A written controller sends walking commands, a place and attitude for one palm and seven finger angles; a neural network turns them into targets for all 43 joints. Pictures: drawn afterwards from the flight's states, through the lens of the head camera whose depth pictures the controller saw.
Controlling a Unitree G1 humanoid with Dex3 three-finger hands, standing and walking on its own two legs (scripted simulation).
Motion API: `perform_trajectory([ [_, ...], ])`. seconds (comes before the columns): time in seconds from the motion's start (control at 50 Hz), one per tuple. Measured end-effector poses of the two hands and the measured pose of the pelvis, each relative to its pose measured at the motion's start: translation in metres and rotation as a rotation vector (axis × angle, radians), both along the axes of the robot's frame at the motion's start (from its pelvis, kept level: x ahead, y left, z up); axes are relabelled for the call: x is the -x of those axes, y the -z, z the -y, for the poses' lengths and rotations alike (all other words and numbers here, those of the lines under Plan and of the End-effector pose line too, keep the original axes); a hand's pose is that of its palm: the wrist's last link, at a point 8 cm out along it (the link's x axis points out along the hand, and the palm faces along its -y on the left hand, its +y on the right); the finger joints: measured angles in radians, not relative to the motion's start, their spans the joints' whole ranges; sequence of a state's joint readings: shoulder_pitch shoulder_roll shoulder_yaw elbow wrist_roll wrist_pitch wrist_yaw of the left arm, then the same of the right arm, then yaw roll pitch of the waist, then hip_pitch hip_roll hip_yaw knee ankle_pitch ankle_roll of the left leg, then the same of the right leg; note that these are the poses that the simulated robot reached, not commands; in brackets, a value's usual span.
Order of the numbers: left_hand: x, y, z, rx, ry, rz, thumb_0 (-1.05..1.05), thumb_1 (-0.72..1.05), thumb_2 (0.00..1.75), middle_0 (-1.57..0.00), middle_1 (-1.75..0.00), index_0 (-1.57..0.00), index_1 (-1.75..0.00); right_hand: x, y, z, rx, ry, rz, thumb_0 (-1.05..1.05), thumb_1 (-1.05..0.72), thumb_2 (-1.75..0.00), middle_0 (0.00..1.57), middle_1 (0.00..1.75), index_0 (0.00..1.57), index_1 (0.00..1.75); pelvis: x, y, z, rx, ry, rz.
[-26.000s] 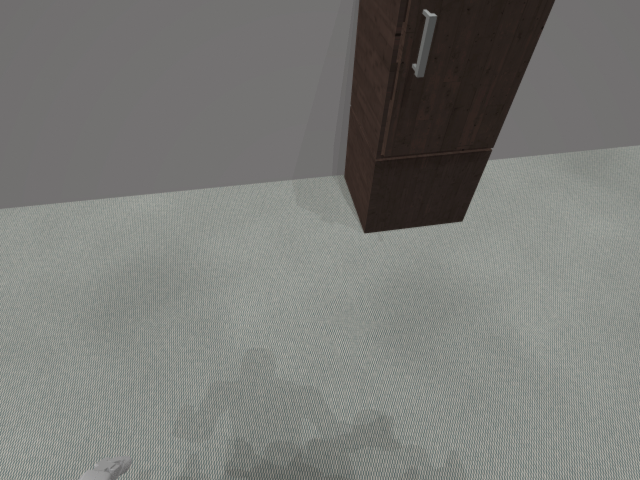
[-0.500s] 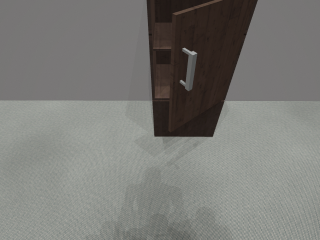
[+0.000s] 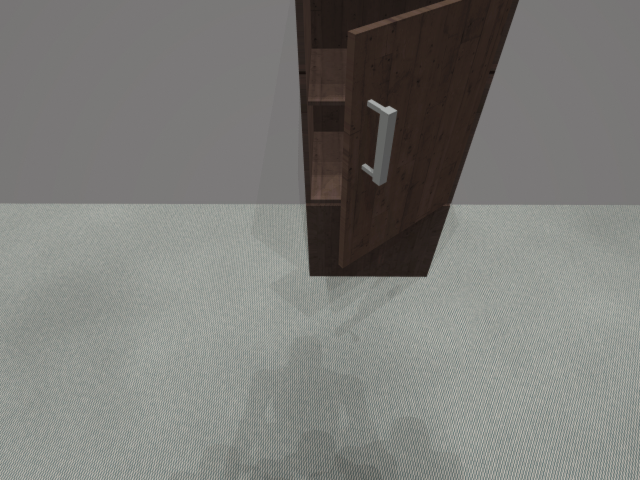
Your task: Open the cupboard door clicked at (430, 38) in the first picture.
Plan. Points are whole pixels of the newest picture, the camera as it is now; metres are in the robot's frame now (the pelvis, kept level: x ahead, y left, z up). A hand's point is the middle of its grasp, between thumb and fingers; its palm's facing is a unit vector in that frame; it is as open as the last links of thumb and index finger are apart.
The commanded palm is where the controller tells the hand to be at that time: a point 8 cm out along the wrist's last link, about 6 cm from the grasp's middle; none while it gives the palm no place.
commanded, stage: look to check the result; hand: left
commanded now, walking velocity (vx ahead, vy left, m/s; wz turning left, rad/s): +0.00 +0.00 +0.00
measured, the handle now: (376, 143) +0.69 -0.07 +0.04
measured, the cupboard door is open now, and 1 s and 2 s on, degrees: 38 38 38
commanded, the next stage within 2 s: walk to a spot facing it in 0.02 s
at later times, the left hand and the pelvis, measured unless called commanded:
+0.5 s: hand out of the picture +0.03 +0.19 -0.18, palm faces -0.06 -0.97 -0.23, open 7.4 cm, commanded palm none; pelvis -0.01 +0.00 -0.01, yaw -8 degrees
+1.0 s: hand out of the picture +0.10 +0.15 -0.17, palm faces -0.31 -0.92 -0.25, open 7.4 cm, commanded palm none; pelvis -0.01 -0.02 +0.00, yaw -24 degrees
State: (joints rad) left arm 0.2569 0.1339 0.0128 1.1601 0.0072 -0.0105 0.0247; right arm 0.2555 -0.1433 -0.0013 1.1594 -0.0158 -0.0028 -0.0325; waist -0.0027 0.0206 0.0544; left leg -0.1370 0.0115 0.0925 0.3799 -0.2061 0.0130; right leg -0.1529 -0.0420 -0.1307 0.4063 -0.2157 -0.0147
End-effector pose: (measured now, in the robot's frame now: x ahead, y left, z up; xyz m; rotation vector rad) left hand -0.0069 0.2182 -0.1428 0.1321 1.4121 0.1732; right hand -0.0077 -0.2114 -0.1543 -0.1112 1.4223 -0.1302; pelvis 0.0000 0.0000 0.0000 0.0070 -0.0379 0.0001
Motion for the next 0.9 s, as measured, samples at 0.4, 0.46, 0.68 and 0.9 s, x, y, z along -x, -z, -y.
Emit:
perform_trajectory([
  [0.4,-0.015,0.005,-0.016,-0.018,0.052,-0.033,0.00,0.91,0.90,-0.20,-0.30,-0.20,-0.30,0.002,0.002,0.015,0.050,0.084,0.021,0.01,-0.91,-0.89,0.20,0.30,0.20,0.30,0.005,0.007,-0.001,-0.001,0.082,-0.014],
  [0.46,-0.027,0.006,-0.021,-0.028,0.083,-0.020,0.00,0.91,0.90,-0.20,-0.30,-0.20,-0.30,0.007,0.004,0.019,0.061,0.113,0.033,0.01,-0.91,-0.89,0.20,0.30,0.20,0.30,0.007,0.010,-0.001,-0.011,0.110,-0.021],
  [0.68,-0.095,-0.006,-0.001,-0.111,0.214,0.138,0.00,0.91,0.90,-0.20,-0.30,-0.19,-0.30,0.018,0.026,0.065,0.057,0.196,0.059,0.01,-0.91,-0.89,0.20,0.30,0.20,0.30,0.014,0.023,0.028,-0.028,0.212,-0.022],
  [0.9,-0.107,-0.016,0.023,-0.074,0.342,0.080,0.00,0.91,0.90,-0.20,-0.30,-0.20,-0.30,-0.029,-0.016,0.100,0.129,0.287,0.251,0.01,-0.91,-0.90,0.20,0.30,0.20,0.30,0.012,0.002,0.032,-0.051,0.358,-0.050],
])
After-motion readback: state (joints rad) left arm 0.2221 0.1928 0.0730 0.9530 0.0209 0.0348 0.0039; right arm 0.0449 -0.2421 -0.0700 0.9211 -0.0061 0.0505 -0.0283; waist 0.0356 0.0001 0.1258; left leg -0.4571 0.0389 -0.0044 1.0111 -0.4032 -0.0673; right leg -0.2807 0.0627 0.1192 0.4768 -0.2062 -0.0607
